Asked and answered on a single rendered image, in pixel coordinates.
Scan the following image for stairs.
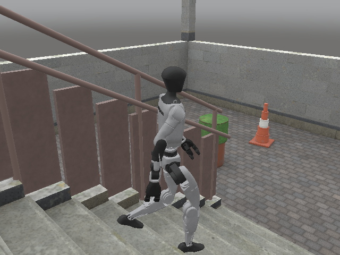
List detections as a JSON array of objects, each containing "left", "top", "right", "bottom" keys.
[{"left": 0, "top": 197, "right": 311, "bottom": 255}]

